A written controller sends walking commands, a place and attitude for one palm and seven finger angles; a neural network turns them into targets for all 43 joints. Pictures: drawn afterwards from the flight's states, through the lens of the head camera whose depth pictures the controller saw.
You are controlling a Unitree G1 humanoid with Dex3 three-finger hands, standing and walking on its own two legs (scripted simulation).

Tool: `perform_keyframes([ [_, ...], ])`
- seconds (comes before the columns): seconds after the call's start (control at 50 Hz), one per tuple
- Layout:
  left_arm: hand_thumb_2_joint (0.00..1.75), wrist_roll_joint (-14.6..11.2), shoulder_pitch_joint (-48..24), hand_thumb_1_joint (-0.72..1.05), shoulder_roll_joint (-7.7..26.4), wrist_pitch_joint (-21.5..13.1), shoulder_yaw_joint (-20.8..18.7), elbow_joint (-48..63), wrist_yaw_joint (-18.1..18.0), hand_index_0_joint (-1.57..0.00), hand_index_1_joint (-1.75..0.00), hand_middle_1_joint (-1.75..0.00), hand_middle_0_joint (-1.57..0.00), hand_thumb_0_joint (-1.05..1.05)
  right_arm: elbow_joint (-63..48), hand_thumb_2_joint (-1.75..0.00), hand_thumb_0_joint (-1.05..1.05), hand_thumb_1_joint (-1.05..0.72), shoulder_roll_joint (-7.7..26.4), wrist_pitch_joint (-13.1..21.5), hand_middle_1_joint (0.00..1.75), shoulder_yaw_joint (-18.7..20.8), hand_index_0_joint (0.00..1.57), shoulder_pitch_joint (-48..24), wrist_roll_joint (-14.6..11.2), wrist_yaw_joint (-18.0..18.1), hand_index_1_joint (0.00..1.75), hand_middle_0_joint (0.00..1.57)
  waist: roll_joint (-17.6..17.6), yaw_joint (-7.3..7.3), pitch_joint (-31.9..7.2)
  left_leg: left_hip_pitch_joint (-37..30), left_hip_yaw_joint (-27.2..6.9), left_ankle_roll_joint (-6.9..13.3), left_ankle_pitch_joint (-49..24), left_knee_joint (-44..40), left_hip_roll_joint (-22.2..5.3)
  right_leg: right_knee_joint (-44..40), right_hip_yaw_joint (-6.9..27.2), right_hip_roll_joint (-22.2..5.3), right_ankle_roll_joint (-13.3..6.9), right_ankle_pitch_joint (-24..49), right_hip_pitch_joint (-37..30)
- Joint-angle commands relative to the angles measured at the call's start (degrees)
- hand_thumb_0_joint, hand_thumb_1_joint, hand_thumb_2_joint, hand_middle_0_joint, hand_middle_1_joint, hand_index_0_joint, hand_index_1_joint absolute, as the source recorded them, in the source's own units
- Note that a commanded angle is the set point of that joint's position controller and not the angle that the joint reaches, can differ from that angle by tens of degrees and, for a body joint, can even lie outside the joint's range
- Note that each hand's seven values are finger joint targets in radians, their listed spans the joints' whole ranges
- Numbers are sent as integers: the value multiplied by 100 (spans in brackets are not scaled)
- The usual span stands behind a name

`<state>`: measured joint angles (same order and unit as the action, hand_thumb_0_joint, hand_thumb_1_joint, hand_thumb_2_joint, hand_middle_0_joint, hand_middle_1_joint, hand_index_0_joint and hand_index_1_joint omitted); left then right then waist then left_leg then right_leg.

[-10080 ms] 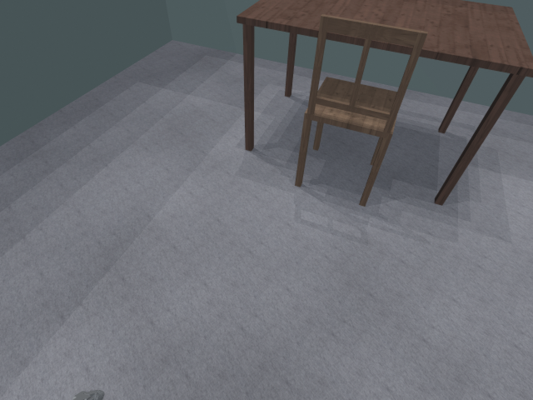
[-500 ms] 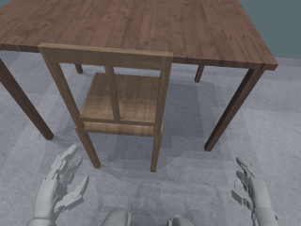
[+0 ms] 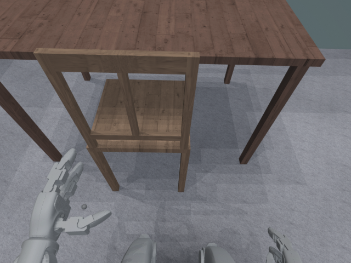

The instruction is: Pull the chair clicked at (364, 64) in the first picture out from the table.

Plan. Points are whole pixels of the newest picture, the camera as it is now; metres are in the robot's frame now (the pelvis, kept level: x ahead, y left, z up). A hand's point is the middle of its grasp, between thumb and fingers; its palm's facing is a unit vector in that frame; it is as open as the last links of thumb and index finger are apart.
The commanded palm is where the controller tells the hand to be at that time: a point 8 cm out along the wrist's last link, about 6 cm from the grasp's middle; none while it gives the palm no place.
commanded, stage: raise the hand toward the chair's back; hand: left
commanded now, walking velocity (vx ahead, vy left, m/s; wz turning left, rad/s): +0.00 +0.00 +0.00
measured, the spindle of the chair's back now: (130, 107) +0.53 +0.16 +0.00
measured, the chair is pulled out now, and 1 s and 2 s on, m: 0.00 0.00 0.00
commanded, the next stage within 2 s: aim the fingers beside a spindle in 1.18 s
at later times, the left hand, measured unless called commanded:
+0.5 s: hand (70, 197) +0.24 +0.22 +0.05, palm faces +0.05 -1.00 -0.05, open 16.8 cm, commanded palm +0.22 +0.28 +0.06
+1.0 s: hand (76, 188) +0.26 +0.21 +0.06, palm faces +0.04 -1.00 -0.05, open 16.9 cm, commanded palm +0.23 +0.27 +0.06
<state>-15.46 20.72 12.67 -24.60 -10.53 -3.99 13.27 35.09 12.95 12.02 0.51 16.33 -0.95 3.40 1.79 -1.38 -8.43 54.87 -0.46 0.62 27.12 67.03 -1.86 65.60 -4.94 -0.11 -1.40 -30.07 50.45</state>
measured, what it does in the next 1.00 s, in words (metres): stands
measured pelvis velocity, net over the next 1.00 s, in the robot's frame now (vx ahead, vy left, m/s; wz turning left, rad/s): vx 0.02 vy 0.01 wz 0.01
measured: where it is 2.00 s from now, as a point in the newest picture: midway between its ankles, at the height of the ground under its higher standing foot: outside the picture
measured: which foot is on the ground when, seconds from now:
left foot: down 0.00-1.00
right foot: down 0.00-1.00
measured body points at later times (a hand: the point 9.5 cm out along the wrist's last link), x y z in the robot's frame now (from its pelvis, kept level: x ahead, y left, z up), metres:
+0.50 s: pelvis +0.01 +0.02 +0.01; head +0.07 +0.04 +0.45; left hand +0.23 +0.27 +0.06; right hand +0.21 -0.20 -0.06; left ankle +0.05 +0.11 -0.65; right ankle +0.02 -0.11 -0.65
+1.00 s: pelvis +0.02 +0.01 +0.01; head +0.07 +0.02 +0.46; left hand +0.25 +0.27 +0.06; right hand +0.18 -0.24 -0.06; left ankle +0.05 +0.11 -0.65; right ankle +0.02 -0.11 -0.65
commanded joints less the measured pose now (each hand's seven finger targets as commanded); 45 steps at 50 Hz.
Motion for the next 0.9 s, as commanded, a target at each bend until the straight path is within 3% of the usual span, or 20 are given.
perform_keyframes([
  [0.0,43,-29,-219,-20,790,-449,-348,1178,8,-9,-13,-13,-9,0,-1088,-90,0,-90,796,368,30,314,20,-599,-33,87,30,20,-22,111,-1047,-1042,-187,103,-541,-1075,126,-1168,239,74,1,262,-438],
  [0.16,35,56,-261,-38,720,-442,-238,1561,-151,-7,-10,-10,-7,0,-1175,-90,0,-90,835,289,30,288,20,-537,-8,56,30,20,402,82,-1237,-1541,-304,44,-893,-1224,89,-1011,38,110,-31,721,-371],
  [0.26,30,90,-268,-50,723,-217,-213,1498,-117,-6,-8,-8,-6,0,-1263,-90,0,-90,853,169,30,249,20,-513,-5,17,30,20,415,50,-1148,-1655,-385,3,-969,-1317,69,-1047,-28,132,-28,809,-392],
  [0.3,30,113,-260,-50,803,-142,-313,1376,-116,-6,-8,-8,-6,0,-1268,-90,0,-90,865,121,30,243,20,-503,-8,26,30,20,286,38,-1093,-1647,-399,8,-1024,-1323,57,-1065,-44,155,-28,848,-407],
  [0.48,30,25,-660,-50,862,-107,-360,1390,23,-6,-8,-8,-6,0,-1293,-90,0,-90,879,115,30,175,20,-504,-13,30,30,20,345,7,-1147,-1726,-412,-11,-1046,-1353,69,-1148,-31,135,-23,875,-500],
  [0.6,30,-21,-723,-50,1084,-44,-598,1271,59,-6,-8,-8,-6,0,-1232,-90,0,-90,911,124,30,181,20,-488,-32,61,30,20,323,34,-1216,-1790,-406,-5,-1156,-1416,63,-1211,-22,138,-23,930,-629],
  [0.8,30,-93,-685,-50,1026,-85,-602,1005,80,-6,-8,-8,-6,0,-1173,-90,0,-90,923,137,30,227,20,-469,-55,52,30,20,103,18,-1087,-1591,-268,41,-1106,-1397,96,-1362,61,114,1,968,-814],
  [0.88,30,-70,-720,-50,1029,-200,-606,1092,24,-6,-8,-8,-6,0,-1178,-90,0,-90,909,154,30,236,20,-467,-50,38,30,20,241,26,-1133,-1654,-234,35,-1112,-1386,95,-1344,78,94,0,964,-775],
])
